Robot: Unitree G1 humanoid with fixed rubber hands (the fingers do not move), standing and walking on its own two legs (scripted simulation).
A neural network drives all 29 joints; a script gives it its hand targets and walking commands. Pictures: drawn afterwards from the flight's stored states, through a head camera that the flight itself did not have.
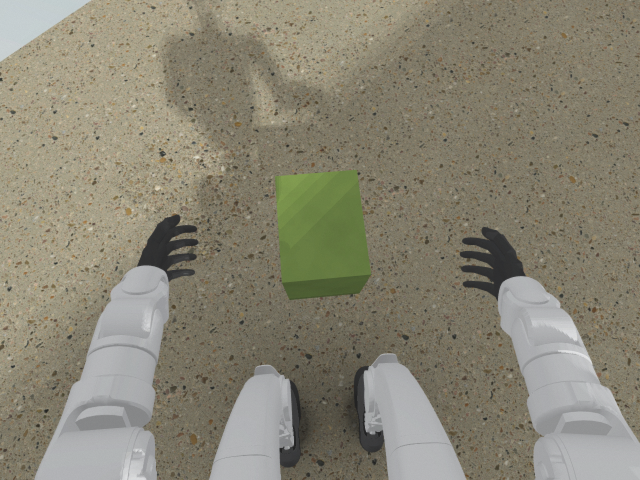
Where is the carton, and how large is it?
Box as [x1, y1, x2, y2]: [275, 170, 370, 299]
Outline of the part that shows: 356,170 275,176 282,283 289,299 358,293 370,275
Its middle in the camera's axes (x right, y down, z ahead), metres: +0.00 +0.00 +1.02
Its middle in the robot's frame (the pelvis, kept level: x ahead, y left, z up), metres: +0.54 -0.01 -0.56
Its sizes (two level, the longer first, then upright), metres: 0.262 0.200 0.255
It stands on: the floor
